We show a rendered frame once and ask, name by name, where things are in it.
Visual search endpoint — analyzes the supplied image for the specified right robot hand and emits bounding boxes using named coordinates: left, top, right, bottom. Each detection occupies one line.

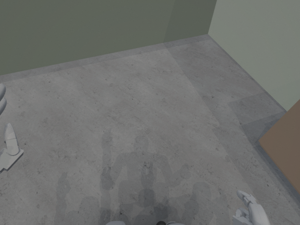
left=232, top=190, right=270, bottom=225

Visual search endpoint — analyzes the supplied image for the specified counter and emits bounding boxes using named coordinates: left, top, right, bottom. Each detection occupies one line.
left=258, top=99, right=300, bottom=194

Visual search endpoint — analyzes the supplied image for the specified left robot hand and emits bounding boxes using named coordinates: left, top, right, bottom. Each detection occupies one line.
left=0, top=83, right=24, bottom=174

